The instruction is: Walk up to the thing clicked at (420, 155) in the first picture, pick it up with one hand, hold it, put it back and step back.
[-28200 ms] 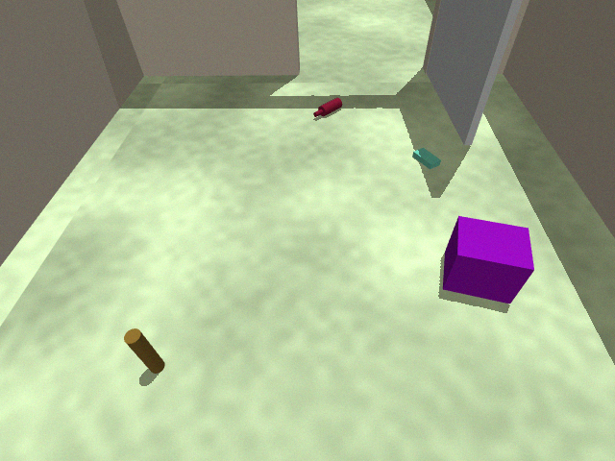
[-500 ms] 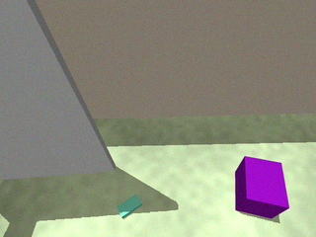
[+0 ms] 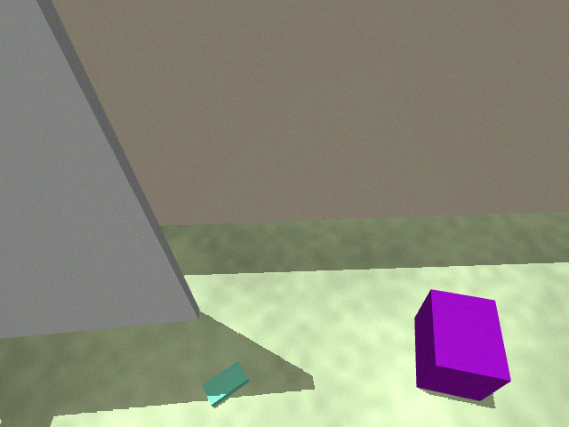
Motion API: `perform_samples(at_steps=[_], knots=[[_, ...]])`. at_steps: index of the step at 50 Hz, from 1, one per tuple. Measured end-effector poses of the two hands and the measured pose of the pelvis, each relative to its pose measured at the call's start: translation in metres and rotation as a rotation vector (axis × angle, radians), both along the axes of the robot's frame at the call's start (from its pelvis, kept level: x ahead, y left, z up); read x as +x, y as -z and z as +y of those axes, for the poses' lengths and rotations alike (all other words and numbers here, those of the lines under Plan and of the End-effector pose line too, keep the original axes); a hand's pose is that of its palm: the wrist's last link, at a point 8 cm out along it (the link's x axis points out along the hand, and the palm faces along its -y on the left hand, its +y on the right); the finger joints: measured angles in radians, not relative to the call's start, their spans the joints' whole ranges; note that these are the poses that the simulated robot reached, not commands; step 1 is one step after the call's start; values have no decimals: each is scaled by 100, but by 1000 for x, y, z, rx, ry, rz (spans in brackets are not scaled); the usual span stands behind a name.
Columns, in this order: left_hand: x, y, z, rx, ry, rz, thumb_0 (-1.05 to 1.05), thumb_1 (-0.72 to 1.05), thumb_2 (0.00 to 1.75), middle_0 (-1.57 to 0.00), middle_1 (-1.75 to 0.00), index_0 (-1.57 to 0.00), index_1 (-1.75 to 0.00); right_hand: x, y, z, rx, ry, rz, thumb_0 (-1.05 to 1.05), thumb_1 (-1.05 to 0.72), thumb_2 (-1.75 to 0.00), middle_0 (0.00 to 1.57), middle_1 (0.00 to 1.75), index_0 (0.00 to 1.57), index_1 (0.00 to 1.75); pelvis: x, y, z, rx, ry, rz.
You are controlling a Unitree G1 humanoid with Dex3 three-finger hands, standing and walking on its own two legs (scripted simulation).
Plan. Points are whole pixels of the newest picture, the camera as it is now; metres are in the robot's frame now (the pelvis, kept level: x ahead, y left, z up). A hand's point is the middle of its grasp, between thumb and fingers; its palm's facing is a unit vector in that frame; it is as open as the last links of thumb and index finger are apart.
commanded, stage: walk up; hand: left
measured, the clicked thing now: (225, 383) +0.40 +0.25 -0.77
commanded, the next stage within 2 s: stand in 0.36 s
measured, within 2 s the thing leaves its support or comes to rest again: neither
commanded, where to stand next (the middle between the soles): +0.02 +0.01 m, yaw +1 degrees
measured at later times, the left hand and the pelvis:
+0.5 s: hand out of the picture +0.09 +0.25 -0.15, palm faces -0.03 -0.94 -0.35, open 7.4 cm; pelvis +0.01 +0.00 +0.00, yaw +0 degrees
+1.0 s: hand out of the picture +0.08 +0.25 -0.16, palm faces -0.03 -0.94 -0.35, open 7.4 cm; pelvis +0.01 -0.01 +0.00, yaw +1 degrees
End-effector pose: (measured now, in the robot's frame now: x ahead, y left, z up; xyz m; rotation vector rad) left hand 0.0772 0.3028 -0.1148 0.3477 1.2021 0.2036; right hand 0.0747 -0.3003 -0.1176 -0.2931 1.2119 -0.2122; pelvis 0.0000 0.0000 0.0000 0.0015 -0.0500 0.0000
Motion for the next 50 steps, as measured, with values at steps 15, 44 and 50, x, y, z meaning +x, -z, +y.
perform_samples(at_steps=[15, 44, 50], knots=[[2, 1, -5, -5, -9, 8, 0, 90, 90, -21, -30, -20, -30, 1, 3, 2, 12, 5, 15, 1, -90, -90, 21, 30, 20, 30, 5, 0, -2, -1, 2, 0], [-5, 4, -14, -26, -8, 22, 0, 90, 90, -21, -30, -20, -30, 3, 0, -3, -7, -24, 16, 1, -90, -90, 21, 30, 20, 30, 7, -2, -7, -2, -9, 7], [-6, 3, -14, -23, -9, 19, 0, 90, 90, -21, -30, -20, -30, 3, 0, -3, -7, -28, 13, 1, -90, -90, 21, 30, 20, 30, 6, -2, -8, -1, -10, 5]])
